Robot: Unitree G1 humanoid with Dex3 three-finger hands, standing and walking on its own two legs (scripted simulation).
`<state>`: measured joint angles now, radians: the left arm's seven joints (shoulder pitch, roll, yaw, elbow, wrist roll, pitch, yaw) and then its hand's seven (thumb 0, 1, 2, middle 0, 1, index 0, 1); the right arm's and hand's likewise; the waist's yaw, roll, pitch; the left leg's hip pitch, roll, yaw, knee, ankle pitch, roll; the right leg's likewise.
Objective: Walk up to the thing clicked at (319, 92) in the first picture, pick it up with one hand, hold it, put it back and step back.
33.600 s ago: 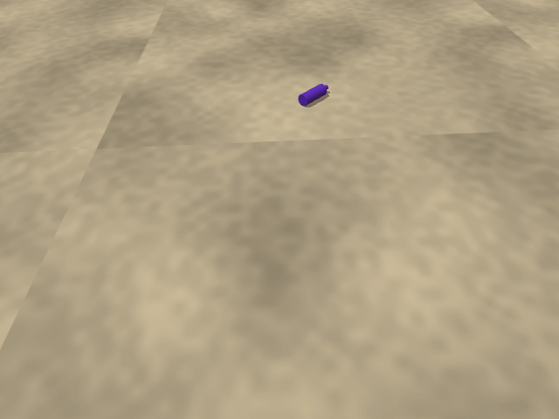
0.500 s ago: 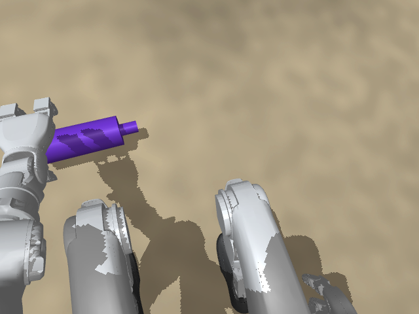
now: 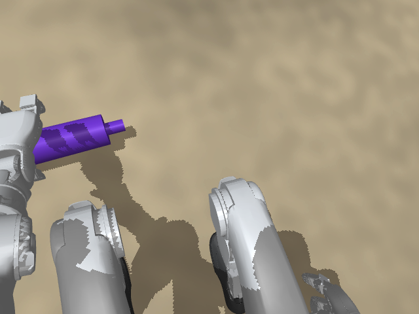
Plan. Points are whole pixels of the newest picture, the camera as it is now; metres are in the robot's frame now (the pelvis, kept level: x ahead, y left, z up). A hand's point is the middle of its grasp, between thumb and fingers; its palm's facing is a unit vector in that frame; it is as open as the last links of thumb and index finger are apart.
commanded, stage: rise first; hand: left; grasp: from above
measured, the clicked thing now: (74, 137) +0.50 +0.23 -0.29
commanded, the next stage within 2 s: approach in 1.34 s
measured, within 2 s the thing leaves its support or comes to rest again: neither
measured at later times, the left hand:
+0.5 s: hand (30, 144) +0.46 +0.28 -0.18, palm faces -0.42 -0.10 -0.90, open 14.2 cm
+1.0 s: hand (26, 140) +0.46 +0.29 -0.17, palm faces -0.42 -0.09 -0.90, open 14.2 cm
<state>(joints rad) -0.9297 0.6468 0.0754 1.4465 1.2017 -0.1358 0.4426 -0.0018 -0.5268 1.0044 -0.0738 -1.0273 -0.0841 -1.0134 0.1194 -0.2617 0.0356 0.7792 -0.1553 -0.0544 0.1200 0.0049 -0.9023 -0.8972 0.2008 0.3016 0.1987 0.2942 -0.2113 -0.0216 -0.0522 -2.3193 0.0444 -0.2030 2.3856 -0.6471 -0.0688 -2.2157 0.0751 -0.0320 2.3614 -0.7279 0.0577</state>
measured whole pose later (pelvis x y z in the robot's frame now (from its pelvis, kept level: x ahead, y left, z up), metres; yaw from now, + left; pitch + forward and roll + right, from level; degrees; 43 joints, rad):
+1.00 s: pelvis +0.00 +0.01 -0.01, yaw -2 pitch +32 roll -8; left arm -0.96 0.70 0.07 1.45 1.19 -0.12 0.41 0.00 -0.55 1.02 -0.08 -1.02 -0.08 -1.02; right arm 0.14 -0.27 0.09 0.75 -0.16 -0.06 0.14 0.00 -0.90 -0.90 0.20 0.30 0.20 0.29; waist -0.24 -0.02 -0.03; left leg -2.34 0.04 -0.22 2.42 -0.65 -0.06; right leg -2.22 0.08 -0.04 2.37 -0.73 0.07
